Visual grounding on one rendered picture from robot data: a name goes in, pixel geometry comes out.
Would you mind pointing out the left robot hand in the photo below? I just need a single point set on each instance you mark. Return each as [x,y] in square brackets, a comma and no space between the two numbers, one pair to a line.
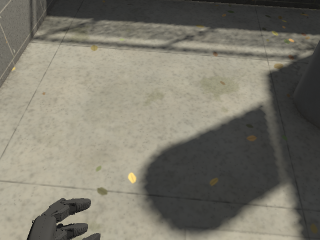
[45,226]

